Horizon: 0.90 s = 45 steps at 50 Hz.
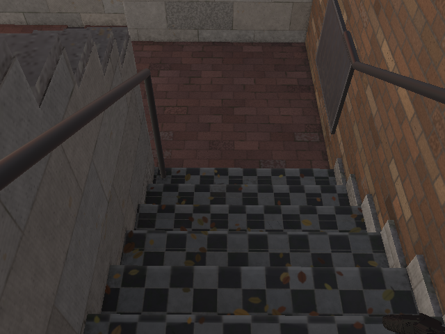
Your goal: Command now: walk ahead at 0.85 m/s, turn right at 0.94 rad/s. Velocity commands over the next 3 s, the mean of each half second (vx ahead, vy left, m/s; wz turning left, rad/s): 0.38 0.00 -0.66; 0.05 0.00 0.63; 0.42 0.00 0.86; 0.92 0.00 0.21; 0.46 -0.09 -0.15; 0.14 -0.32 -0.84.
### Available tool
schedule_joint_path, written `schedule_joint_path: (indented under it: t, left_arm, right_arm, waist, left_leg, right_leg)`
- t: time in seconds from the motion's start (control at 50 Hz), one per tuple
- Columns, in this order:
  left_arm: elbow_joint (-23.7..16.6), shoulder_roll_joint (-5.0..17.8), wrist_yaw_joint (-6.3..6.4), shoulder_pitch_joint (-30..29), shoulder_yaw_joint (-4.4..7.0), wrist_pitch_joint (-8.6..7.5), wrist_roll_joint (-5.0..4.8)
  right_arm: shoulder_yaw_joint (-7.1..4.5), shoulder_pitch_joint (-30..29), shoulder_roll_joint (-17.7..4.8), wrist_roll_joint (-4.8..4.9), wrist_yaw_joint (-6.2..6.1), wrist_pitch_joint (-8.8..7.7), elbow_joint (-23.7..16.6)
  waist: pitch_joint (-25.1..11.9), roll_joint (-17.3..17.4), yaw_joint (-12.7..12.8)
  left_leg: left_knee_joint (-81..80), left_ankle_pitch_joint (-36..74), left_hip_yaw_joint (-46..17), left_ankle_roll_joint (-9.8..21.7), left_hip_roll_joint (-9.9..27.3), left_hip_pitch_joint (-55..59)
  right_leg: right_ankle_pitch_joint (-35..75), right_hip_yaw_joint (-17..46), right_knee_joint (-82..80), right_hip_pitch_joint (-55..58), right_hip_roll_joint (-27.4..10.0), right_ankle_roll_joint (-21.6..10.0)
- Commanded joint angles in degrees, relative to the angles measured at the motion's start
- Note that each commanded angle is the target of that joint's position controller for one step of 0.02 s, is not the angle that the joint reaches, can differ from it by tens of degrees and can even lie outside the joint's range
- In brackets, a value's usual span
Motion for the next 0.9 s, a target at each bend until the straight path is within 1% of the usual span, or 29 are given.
schedule_joint_path:
  t: [0.02, 0.1, 0.18, 0.2, 0.22, 0.24, 0.26, 0.28, 0.3, 0.34, 0.36, 0.38, 0.4, 0.42, 0.44, 0.5, 0.54, 0.56, 0.58, 0.6, 0.62, 0.66, 0.7, 0.72, 0.76, 0.82, 0.86, 0.88, 0.9]
  left_arm:
    - [-1.16, 9.56, 1.59, 7.14, 2.26, -4.97, -1.66]
    - [-2.13, 5.25, 4.14, 1.11, 1.07, -1.65, -2.73]
    - [-4.73, 4.37, 5.06, -7.29, 1.49, 1.3, -0.38]
    - [-6.23, 6.07, 4.4, -13.08, 1.7, 1.23, 0.04]
    - [-8.36, 5.98, 3.65, -19.27, 2.21, 1.44, 0.14]
    - [-9.53, 4.79, 3.17, -15.73, 2.28, 2.05, -0.72]
    - [-12.92, 0.32, 3.97, -4.83, 0.82, 2.13, -1.86]
    - [-11.88, 2.76, 4.64, -7.23, 0.62, 0.75, 1.64]
    - [-10.73, 2.07, 4.72, -8.92, 0.53, 0.78, 2.92]
    - [-11.48, 0.64, 2.01, -10.85, -0.37, -0.1, 3.13]
    - [-10.0, -1.69, 1.28, -5.3, -1.47, -0.26, 3.2]
    - [-4.37, -1.63, 1.54, -0.21, -0.87, 0.57, 3.13]
    - [-5.42, 1.69, 1.5, -5.74, -0.2, 0.15, 2.95]
    - [-3.86, 1.11, 1.86, -9.44, -0.36, -0.4, 2.57]
    - [-4.24, 1.68, 1.93, -11.44, -1.06, -1.49, 1.83]
    - [-3.76, -2.98, 1.25, -16.29, -2.89, -2.46, -1.0]
    - [-2.2, -1.67, 1.55, -13.73, -2.58, -2.28, -0.6]
    - [-0.31, 0.76, 1.79, -8.66, -1.7, -1.52, 0.82]
    - [-0.1, 2.58, 1.72, -0.74, -1.48, -1.58, 1.51]
    - [-0.03, 2.89, 1.23, 4.71, -1.06, -1.25, -0.39]
    - [-0.98, 2.49, 1.7, 2.75, -0.52, -1.45, -1.65]
    - [-2.52, 2.23, 3.61, -2.66, -0.45, -2.33, -1.39]
    - [-2.53, 2.75, 5.98, -7.23, 0.07, -2.39, -0.96]
    - [-2.9, 1.07, 5.52, -6.51, -0.29, -2.01, -0.63]
    - [-3.16, 0.42, 5.23, -8.2, -0.81, -1.76, -1.72]
    - [-6.43, 3.32, 4.16, -15.59, -0.61, -0.08, -1.2]
    - [-8.48, 4.67, 3.76, -17.67, -0.44, 0.35, -0.74]
    - [-8.72, 4.73, 3.66, -17.83, -0.36, 0.75, -1.12]
    - [-7.93, 5.03, 3.81, -15.46, -0.07, 2.24, -0.93]
  right_arm:
    - [-3.03, 0.68, -10.95, -0.02, 0.33, -0.49, -2.69]
    - [0.7, 1.0, -2.0, 1.35, 4.45, -0.83, -3.8]
    - [1.33, 10.55, -2.29, 2.33, 2.66, -3.71, -2.49]
    - [0.92, 21.85, -3.12, 2.22, 1.54, -4.85, -0.56]
    - [-0.51, 32.24, -5.21, 3.72, 0.64, -5.11, 2.74]
    - [-0.4, 27.04, -6.17, 5.03, 0.26, -4.36, 1.5]
    - [0.06, 25.25, -7.76, 3.16, 1.39, -5.12, -0.03]
    - [-0.64, 34.99, -7.68, 3.99, 1.81, -6.96, 1.64]
    - [-0.89, 35.87, -6.85, 4.28, 1.84, -7.26, 3.53]
    - [-0.07, 24.46, -6.92, 5.15, 1.2, -6.7, 2.19]
    - [-0.42, 19.05, -7.5, 3.7, 0.79, -6.72, 1.77]
    - [-0.02, 19.14, -6.71, 4.24, 1.57, -6.74, 3.18]
    - [0.92, 21.21, -3.33, 6.01, 1.5, -7.2, 4.64]
    - [1.6, 25.57, -1.41, 6.57, 1.77, -6.71, 6.95]
    - [1.83, 24.16, -1.8, 7.3, 0.89, -6.47, 6.85]
    - [1.54, 32.08, -1.17, 3.92, 0.08, -2.99, 10.72]
    - [0.74, 34.9, -3.22, 2.8, -0.06, -0.57, 12.73]
    - [0.99, 37.96, -2.73, 4.0, -0.39, 0.43, 13.66]
    - [0.06, 39.62, -3.3, 6.41, -0.88, 0.68, 12.12]
    - [0.49, 40.26, -4.62, 7.16, -1.91, 0.87, 9.12]
    - [0.5, 37.28, -5.3, 4.99, -2.21, 0.92, 7.84]
    - [0.34, 30.28, -5.94, 1.11, -0.8, 0.95, 4.05]
    - [-0.05, 24.48, -4.58, -1.09, -0.95, 3.33, 2.24]
    - [-0.5, 20.68, -4.92, 0.5, -0.64, 4.57, 0.65]
    - [-0.14, 16.89, -1.15, 1.89, 0.81, 6.59, -2.27]
    - [0.5, 15.81, 0.67, 2.94, 3.12, 7.68, -4.14]
    - [0.08, 16.93, 0.1, 2.56, 2.43, 7.51, -4.13]
    - [-0.24, 14.94, -1.53, 2.46, 2.03, 7.88, -6.52]
    - [-0.11, 9.66, -2.39, 4.22, 2.62, 8.13, -9.56]
  waist:
    - [-4.22, 6.13, -4.57]
    - [-7.26, -3.61, -3.75]
    - [-5.37, -5.11, -7.92]
    - [-7.31, -2.69, -15.36]
    - [-7.73, 2.82, -22.49]
    - [-0.8, 3.47, -17.95]
    - [-5.49, 2.45, -6.53]
    - [-6.84, -1.04, -10.33]
    - [-1.98, -6.33, -8.81]
    - [1.5, -9.54, -0.89]
    - [-1.05, 2.24, 2.23]
    - [-7.12, 6.22, 2.27]
    - [-4.79, 1.97, 1.42]
    - [-4.1, -1.36, -2.17]
    - [-1.73, -4.04, -1.19]
    - [0.03, -0.4, -9.12]
    - [1.16, 1.81, -9.62]
    - [-0.74, -1.87, -7.81]
    - [-8.42, -7.78, -4.28]
    - [-22.96, -3.08, -2.51]
    - [-27.75, 3.64, -1.97]
    - [-23.25, 6.13, -3.9]
    - [-14.46, 0.97, -6.26]
    - [-8.94, 3.02, -6.42]
    - [-4.34, -2.96, -9.03]
    - [-6.89, -11.18, -11.43]
    - [-8.34, -13.21, -11.43]
    - [-7.11, -13.33, -11.2]
    - [-2.32, -14.31, -9.03]
  left_leg:
    - [-15.23, 21.83, -3.63, 1.62, 0.25, -2.73]
    - [-29.35, 45.88, 7.33, 3.95, -10.54, 24.51]
    - [-33.33, 44.46, 5.67, 1.23, -12.43, 38.96]
    - [-45.71, 49.6, 1.18, 2.41, -8.37, 47.43]
    - [-59.3, 60.85, -2.49, 6.04, -1.16, 55.02]
    - [-66.51, 65.57, -4.89, 8.79, 8.5, 53.87]
    - [-38.34, 96.72, -12.87, 13.22, 19.77, 66.46]
    - [-36.51, 81.52, -18.79, 18.28, 21.57, 72.04]
    - [-39.64, 71.77, -15.58, 19.02, 19.07, 64.42]
    - [-47.75, 65.42, -1.7, 11.67, 4.26, 32.76]
    - [-43.54, 74.22, -3.35, 13.7, 7.01, 18.72]
    - [-40.51, 71.33, -5.66, 14.0, 7.67, 13.55]
    - [-37.77, 48.15, -5.47, 11.56, 2.78, 12.13]
    - [-34.95, 40.94, -7.22, 11.34, 1.14, 14.93]
    - [-28.94, 30.78, -6.93, 10.1, -1.74, 13.06]
    - [-18.33, 24.42, -8.93, 9.97, -6.51, 15.15]
    - [-4.53, 23.97, -8.55, 9.17, -8.66, 16.37]
    - [7.08, 6.07, -6.15, 7.14, -10.64, 9.1]
    - [27.99, -42.88, -0.94, 4.59, -15.03, -13.03]
    - [41.61, -46.99, 0.1, 4.62, -10.71, -17.6]
    - [44.67, -42.36, -0.49, 5.18, -7.34, -16.33]
    - [40.65, -26.55, 1.83, 3.67, -4.86, -18.37]
    - [37.15, -15.1, 2.31, -0.42, -2.7, -14.16]
    - [29.17, -8.88, 3.37, -0.48, -2.74, -8.48]
    - [19.43, 3.71, 3.0, 0.06, -3.26, -4.67]
    - [2.95, 13.51, 7.01, 1.91, -4.56, 8.6]
    - [7.94, 21.08, 10.79, 2.72, -5.51, 14.79]
    - [5.34, 16.54, 10.27, 3.18, -4.79, 12.29]
    - [-14.59, -2.93, 8.01, 3.54, -3.36, 9.64]
  right_leg:
    - [23.53, 31.54, -14.91, 3.92, -17.36, -7.08]
    - [18.11, 17.12, -6.83, -11.9, -4.0, -1.15]
    - [13.53, 18.14, 13.6, -16.97, -1.35, 2.21]
    - [23.45, 16.55, 30.17, -17.84, -0.1, 2.68]
    - [13.18, 11.71, 51.17, -20.74, 2.22, 4.27]
    - [-17.34, 4.68, 64.38, -26.44, 4.51, 5.05]
    - [-27.16, 3.85, 68.43, -40.46, -2.36, 5.3]
    - [-20.28, 10.9, 62.59, -54.97, -5.07, 4.16]
    - [-15.27, 10.09, 61.12, -58.63, -4.44, 4.32]
    - [6.67, 3.56, 25.24, -33.82, -4.37, 7.2]
    - [22.46, 3.82, 11.56, -15.57, -9.45, 7.03]
    - [33.98, 0.87, 21.17, -3.08, -8.89, 5.5]
    - [47.03, 3.89, 10.67, -5.3, -9.74, 4.7]
    - [50.18, 2.61, 5.24, -5.74, -8.55, 3.83]
    - [60.47, 0.89, -6.92, -2.16, -9.81, 4.61]
    - [59.72, -3.77, -24.68, 7.99, -9.72, 7.06]
    - [60.61, -4.98, -36.75, 14.09, -12.43, 7.78]
    - [69.45, -3.35, -37.45, 25.56, -17.12, 6.93]
    - [102.79, 7.49, -18.36, 51.18, -30.91, 0.87]
    - [109.6, 11.98, -5.44, 60.79, -44.62, -7.2]
    - [95.14, 11.59, -8.81, 54.92, -44.6, -9.73]
    - [62.4, 8.24, -17.28, 39.98, -42.66, -14.86]
    - [41.5, 8.68, -26.18, 17.31, -43.82, -14.62]
    - [40.63, 3.37, -27.03, 6.67, -40.73, -12.04]
    - [39.89, -2.44, -23.81, -3.78, -37.24, -7.12]
    - [24.96, -10.8, -21.11, -9.36, -31.66, 1.05]
    - [13.77, -11.04, -17.49, -13.21, -32.36, 1.5]
    - [8.69, -10.81, -17.28, -11.29, -33.61, 2.16]
    - [3.14, -12.08, -21.23, -6.48, -33.76, 3.29]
